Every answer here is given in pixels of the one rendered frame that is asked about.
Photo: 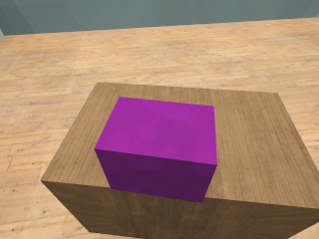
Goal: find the carton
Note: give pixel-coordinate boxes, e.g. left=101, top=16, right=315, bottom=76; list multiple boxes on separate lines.
left=94, top=97, right=217, bottom=203

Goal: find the pedestal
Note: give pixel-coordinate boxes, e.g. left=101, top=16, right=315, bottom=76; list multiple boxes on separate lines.
left=40, top=82, right=319, bottom=239

